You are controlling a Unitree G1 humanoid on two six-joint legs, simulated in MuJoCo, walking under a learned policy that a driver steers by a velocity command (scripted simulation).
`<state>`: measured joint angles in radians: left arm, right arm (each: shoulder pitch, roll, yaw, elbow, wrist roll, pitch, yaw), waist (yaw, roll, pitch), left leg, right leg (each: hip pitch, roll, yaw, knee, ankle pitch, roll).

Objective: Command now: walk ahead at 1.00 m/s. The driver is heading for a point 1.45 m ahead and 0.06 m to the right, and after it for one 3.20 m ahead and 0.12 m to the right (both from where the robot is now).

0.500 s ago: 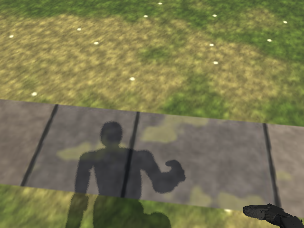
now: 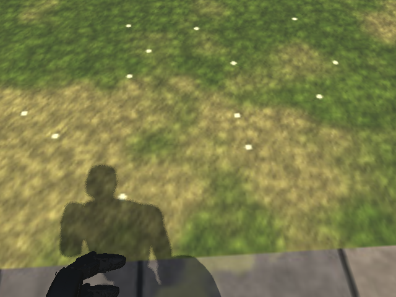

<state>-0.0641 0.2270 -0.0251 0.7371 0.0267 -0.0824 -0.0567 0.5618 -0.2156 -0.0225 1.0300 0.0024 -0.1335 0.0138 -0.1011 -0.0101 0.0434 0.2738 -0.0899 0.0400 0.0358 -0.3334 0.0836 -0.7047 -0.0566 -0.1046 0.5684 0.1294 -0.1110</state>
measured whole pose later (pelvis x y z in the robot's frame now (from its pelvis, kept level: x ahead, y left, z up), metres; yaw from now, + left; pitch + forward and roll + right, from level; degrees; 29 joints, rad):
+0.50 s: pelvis +0.50 +0.00 -0.01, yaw -1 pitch +2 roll +0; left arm 0.54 0.24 0.03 1.03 0.01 -0.12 0.00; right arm -0.07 -0.24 0.02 0.72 -0.03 -0.08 0.05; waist 0.09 0.00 0.04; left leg -0.62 0.02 0.10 0.52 0.03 0.13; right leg 0.30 0.06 -0.04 0.11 -0.40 -0.06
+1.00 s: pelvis +1.00 -0.01 -0.02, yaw +0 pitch +2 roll +0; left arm -0.02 0.24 -0.01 0.73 0.05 -0.09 -0.02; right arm 0.51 -0.25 -0.03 1.02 -0.02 -0.09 0.00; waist -0.06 0.00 0.04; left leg 0.18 -0.02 0.05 0.52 -0.45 0.06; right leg -0.57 0.01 -0.10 0.57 -0.05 -0.13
